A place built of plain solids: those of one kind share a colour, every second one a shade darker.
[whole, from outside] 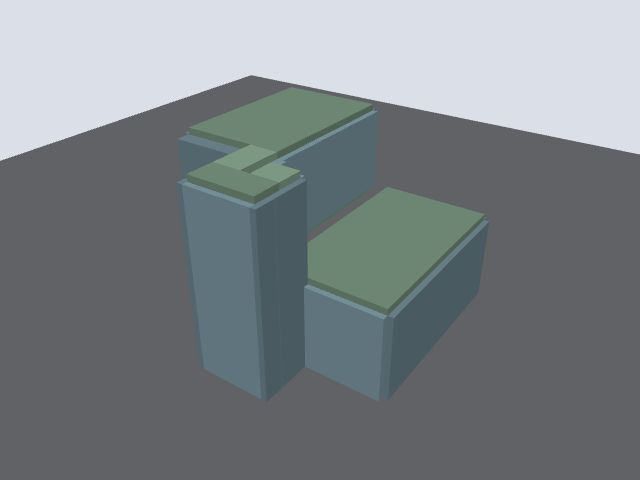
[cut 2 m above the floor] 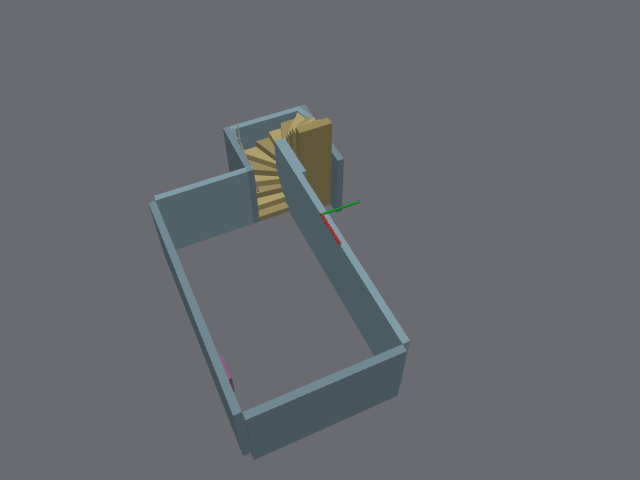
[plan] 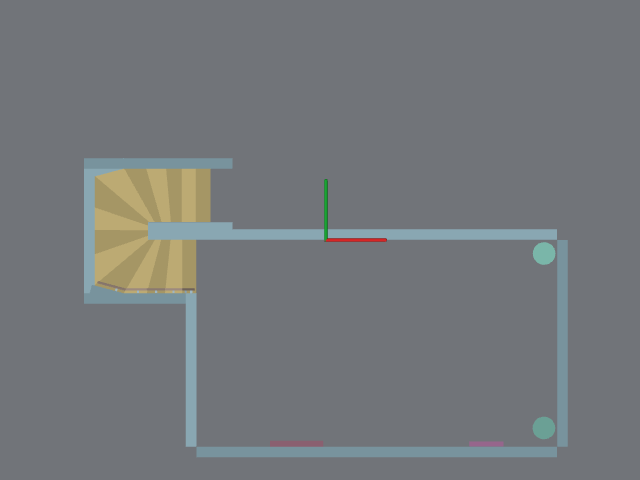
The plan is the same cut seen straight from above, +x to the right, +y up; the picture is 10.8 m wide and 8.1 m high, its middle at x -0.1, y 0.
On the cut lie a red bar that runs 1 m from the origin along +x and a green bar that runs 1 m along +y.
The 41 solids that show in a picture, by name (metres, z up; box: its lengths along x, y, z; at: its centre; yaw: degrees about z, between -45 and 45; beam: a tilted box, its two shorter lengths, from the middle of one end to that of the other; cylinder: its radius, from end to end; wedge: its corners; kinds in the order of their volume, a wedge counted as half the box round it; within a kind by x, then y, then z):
{
 "wall_1": {"box": [0.18, 2.1, 5.77], "at": [-3.99, 0.15, 2.83]},
 "wall_2": {"box": [0.61, 0.18, 6.02], "at": [-3.68, -0.92, 2.71], "yaw": -15.0},
 "wall_3": {"box": [0.61, 0.18, 6.02], "at": [-3.68, 1.22, 2.71], "yaw": 15.0},
 "wall_4": {"box": [1.9, 0.18, 5.77], "at": [-3.13, -0.99, 2.83]},
 "wall_5": {"box": [2.51, 0.18, 5.77], "at": [-2.83, 1.29, 2.83]},
 "wall_6": {"box": [1.43, 0.3, 6.02], "at": [-2.29, 0.15, 2.71]},
 "wall_7": {"box": [0.18, 2.59, 2.76], "at": [-2.27, -2.19, 1.33]},
 "wall_8": {"box": [0.46, 2.29, 2.53], "at": [-1.8, 2.35, 4.45]},
 "wall_9": {"box": [4.8, 0.18, 2.53], "at": [0.83, 0.21, 4.45]},
 "wall_10": {"box": [6.09, 0.18, 2.76], "at": [0.86, -3.58, 1.33]},
 "wall_11": {"box": [6.09, 0.18, 2.76], "at": [0.86, 0.09, 1.33]},
 "wall_12": {"box": [0.18, 3.49, 2.76], "at": [3.99, -1.74, 1.33]},
 "roof_1": {"box": [0.9, 2.1, 0.2], "at": [-3.45, 0.15, 5.82]},
 "roof_2": {"box": [0.82, 0.9, 0.2], "at": [-2.59, -0.45, 5.82]},
 "roof_3": {"box": [1.43, 0.9, 0.2], "at": [-2.29, 0.75, 5.82]},
 "roof_4": {"box": [4.8, 3.19, 0.2], "at": [0.83, 1.9, 5.82]},
 "roof_5": {"box": [6.09, 3.49, 0.2], "at": [0.86, -1.74, 2.81]},
 "tread_1": {"wedge": [[-3.91, -0.77, -0.05], [-3.91, -0.77, 0.97], [-3.41, -0.9, -0.05], [-3.41, -0.9, 0.97], [-3.0, 0.0, -0.05], [-3.0, 0.0, 0.97], [-2.89, 0.0, -0.05], [-2.89, 0.0, 0.97]]},
 "tread_2": {"wedge": [[-3.9, -0.76, -0.05], [-3.9, -0.76, 1.16], [-3.9, -0.24, -0.05], [-3.9, -0.24, 1.16], [-3.0, 0.07, -0.05], [-3.0, 0.07, 1.16], [-2.99, 0.0, -0.05], [-2.99, 0.0, 1.16]]},
 "tread_3": {"wedge": [[-3.9, -0.24, -0.05], [-3.9, -0.24, 1.36], [-3.9, 0.17, -0.05], [-3.9, 0.17, 1.36], [-3.0, 0.07, -0.05], [-3.0, 0.07, 1.36], [-3.0, 0.17, -0.05], [-3.0, 0.17, 1.36]]},
 "tread_4": {"wedge": [[-3.9, 0.17, -0.05], [-3.9, 0.17, 1.56], [-3.9, 0.55, -0.05], [-3.9, 0.55, 1.56], [-3.0, 0.16, -0.05], [-3.0, 0.16, 1.55], [-3.0, 0.25, -0.05], [-3.0, 0.25, 1.55]]},
 "tread_5": {"wedge": [[-3.9, 0.55, -0.05], [-3.9, 0.55, 1.75], [-3.9, 1.09, -0.05], [-3.9, 1.09, 1.75], [-3.0, 0.24, -0.05], [-3.0, 0.24, 1.75], [-2.98, 0.31, -0.05], [-2.98, 0.31, 1.75]]},
 "tread_6": {"wedge": [[-3.89, 1.08, -0.05], [-3.89, 1.08, 1.96], [-3.4, 1.21, -0.05], [-3.4, 1.21, 1.96], [-2.98, 0.3, -0.05], [-2.98, 0.3, 1.96], [-2.89, 0.3, -0.05], [-2.89, 0.3, 1.96]]},
 "tread_7": {"wedge": [[-3.41, -0.9, -0.05], [-3.41, -0.9, 0.77], [-3.02, -0.9, -0.05], [-3.02, -0.9, 0.77], [-2.89, 0.0, -0.05], [-2.89, 0.0, 0.77], [-2.78, 0.0, -0.05], [-2.78, 0.0, 0.77]]},
 "tread_8": {"wedge": [[-3.4, 1.2, -0.05], [-3.4, 1.2, 2.16], [-3.03, 1.2, -0.05], [-3.03, 1.2, 2.15], [-2.89, 0.3, -0.05], [-2.89, 0.3, 2.15], [-2.77, 0.3, -0.05], [-2.77, 0.3, 2.15]]},
 "tread_9": {"wedge": [[-3.03, -0.9, -0.05], [-3.03, -0.9, 0.57], [-2.78, 0.0, -0.05], [-2.78, 0.0, 0.58], [-2.72, -0.9, -0.05], [-2.72, -0.9, 0.58], [-2.62, 0.0, -0.05], [-2.62, 0.0, 0.58]]},
 "tread_10": {"wedge": [[-3.03, 1.2, -0.05], [-3.03, 1.2, 2.36], [-2.77, 0.3, -0.05], [-2.77, 0.3, 2.36], [-2.69, 1.2, -0.05], [-2.69, 1.2, 2.36], [-2.61, 0.3, -0.05], [-2.61, 0.3, 2.36]]},
 "tread_11": {"wedge": [[-2.72, -0.9, -0.05], [-2.72, -0.9, 0.38], [-2.62, 0.0, -0.05], [-2.62, 0.0, 0.38], [-2.42, -0.9, -0.05], [-2.42, -0.9, 0.38], [-2.42, 0.0, -0.05], [-2.42, 0.0, 0.39]]},
 "tread_12": {"wedge": [[-2.7, 1.2, -0.05], [-2.7, 1.2, 2.56], [-2.62, 0.3, -0.05], [-2.62, 0.3, 2.56], [-2.43, 0.3, -0.05], [-2.43, 0.3, 2.56], [-2.43, 1.2, -0.05], [-2.43, 1.2, 2.56]]},
 "tread_13": {"wedge": [[-2.43, -0.9, -0.05], [-2.43, -0.9, 0.18], [-2.43, 0.0, -0.05], [-2.43, 0.0, 0.18], [-2.19, -0.9, -0.05], [-2.19, -0.9, 0.18], [-2.19, 0.0, -0.05], [-2.19, 0.0, 0.18]]},
 "tread_14": {"wedge": [[-2.43, 0.3, -0.05], [-2.43, 0.3, 2.76], [-2.43, 1.2, -0.05], [-2.43, 1.2, 2.76], [-2.19, 0.3, -0.05], [-2.19, 0.3, 2.76], [-2.19, 1.2, -0.05], [-2.19, 1.2, 2.76]]},
 "tread_15": {"wedge": [[-2.2, 0.3, -0.05], [-2.2, 0.3, 2.97], [-2.2, 1.2, -0.05], [-2.2, 1.2, 2.98], [-1.95, 0.3, -0.05], [-1.95, 0.3, 2.97], [-1.95, 1.2, -0.05], [-1.95, 1.2, 2.97]]},
 "floor_1": {"box": [5.18, 3.19, 0.24], "at": [0.64, 1.9, 3.06]},
 "bin_1": {"cylinder": 0.19, "from": [3.68, -3.17, 0.0], "to": [3.68, -3.17, 0.75]},
 "bin_2": {"cylinder": 0.19, "from": [3.68, -0.23, 0.0], "to": [3.68, -0.23, 0.75]},
 "radiator_1": {"box": [0.9, 0.1, 0.6], "at": [-0.49, -3.44, 0.45]},
 "cabinet_1": {"box": [0.58, 0.09, 0.59], "at": [2.71, -3.44, 1.42]},
 "guard_rail_1": {"wedge": [[-3.86, -0.73, 2.1], [-3.86, -0.73, 2.14], [-3.85, -0.69, 2.1], [-3.85, -0.69, 2.14], [-3.39, -0.86, 1.91], [-3.39, -0.86, 1.96], [-3.38, -0.82, 1.91], [-3.38, -0.82, 1.96]]},
 "guard_rail_2": {"wedge": [[-3.41, -0.85, 1.92], [-3.41, -0.85, 1.96], [-3.41, -0.81, 1.92], [-3.41, -0.81, 1.96], [-3.02, -0.85, 1.72], [-3.02, -0.85, 1.76], [-3.02, -0.81, 1.72], [-3.02, -0.81, 1.76]]},
 "guard_rail_3": {"wedge": [[-3.02, -0.85, 1.71], [-3.02, -0.85, 1.76], [-3.02, -0.81, 1.71], [-3.02, -0.81, 1.76], [-2.72, -0.85, 1.52], [-2.72, -0.85, 1.56], [-2.72, -0.81, 1.52], [-2.72, -0.81, 1.56]]},
 "guard_rail_4": {"wedge": [[-2.72, -0.85, 1.52], [-2.72, -0.85, 1.56], [-2.72, -0.81, 1.52], [-2.72, -0.81, 1.56], [-2.42, -0.85, 1.33], [-2.42, -0.85, 1.37], [-2.42, -0.81, 1.33], [-2.42, -0.81, 1.37]]}
}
